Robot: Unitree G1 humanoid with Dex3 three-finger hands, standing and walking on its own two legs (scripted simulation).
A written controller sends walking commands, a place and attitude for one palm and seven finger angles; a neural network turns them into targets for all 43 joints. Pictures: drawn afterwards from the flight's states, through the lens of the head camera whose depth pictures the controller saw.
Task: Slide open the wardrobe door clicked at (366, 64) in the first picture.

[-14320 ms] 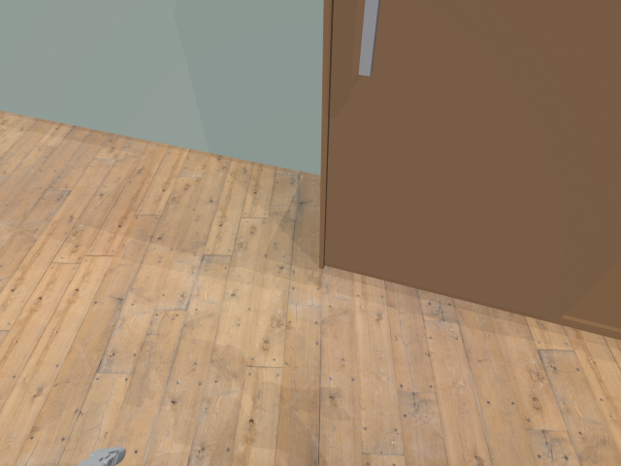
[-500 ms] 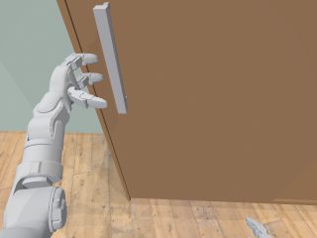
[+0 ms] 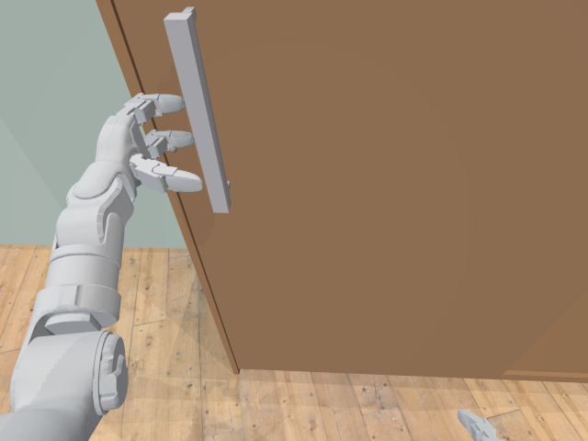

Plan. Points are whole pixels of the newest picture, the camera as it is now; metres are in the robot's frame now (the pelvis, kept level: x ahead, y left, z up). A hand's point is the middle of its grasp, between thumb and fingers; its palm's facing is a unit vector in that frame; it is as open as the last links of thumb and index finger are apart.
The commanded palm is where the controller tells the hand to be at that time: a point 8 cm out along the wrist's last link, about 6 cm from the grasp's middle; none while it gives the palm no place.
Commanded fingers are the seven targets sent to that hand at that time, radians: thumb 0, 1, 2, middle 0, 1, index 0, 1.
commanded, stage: feel for the door with the fingertips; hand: left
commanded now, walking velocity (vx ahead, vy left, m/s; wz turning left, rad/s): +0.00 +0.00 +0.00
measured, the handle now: (208, 123) +0.48 +0.14 +0.22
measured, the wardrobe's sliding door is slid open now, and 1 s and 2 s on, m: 0.00 0.00 0.00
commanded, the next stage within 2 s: slide the fingers in behind the handle in 0.26 s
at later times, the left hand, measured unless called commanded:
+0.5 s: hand (176, 142) +0.43 +0.17 +0.22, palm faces +0.00 -1.00 +0.01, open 13.9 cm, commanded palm +0.40 +0.22 +0.22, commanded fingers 0.00 -0.50 0.30 -0.30 -1.20 -0.30 -1.20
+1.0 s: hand (184, 150) +0.41 +0.16 +0.22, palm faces +0.02 -1.00 +0.00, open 13.9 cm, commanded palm +0.39 +0.20 +0.22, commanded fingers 0.00 -0.50 0.30 -0.30 -1.20 -0.30 -1.20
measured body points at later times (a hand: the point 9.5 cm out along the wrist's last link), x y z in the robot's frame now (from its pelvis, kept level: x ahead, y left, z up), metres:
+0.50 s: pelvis +0.00 +0.01 +0.00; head -0.01 -0.01 +0.45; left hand +0.42 +0.23 +0.22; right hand +0.11 -0.25 -0.11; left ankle +0.00 +0.12 -0.74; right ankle -0.02 -0.10 -0.74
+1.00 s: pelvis -0.01 +0.01 +0.00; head -0.02 -0.01 +0.45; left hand +0.40 +0.21 +0.23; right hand +0.15 -0.23 -0.10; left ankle +0.00 +0.12 -0.74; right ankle -0.02 -0.10 -0.74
